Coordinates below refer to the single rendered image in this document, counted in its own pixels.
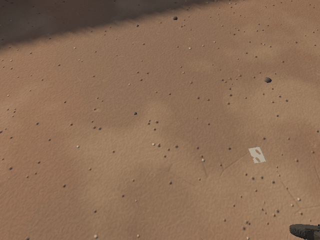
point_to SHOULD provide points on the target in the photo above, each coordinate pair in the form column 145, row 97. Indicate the robot right hand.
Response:
column 305, row 231

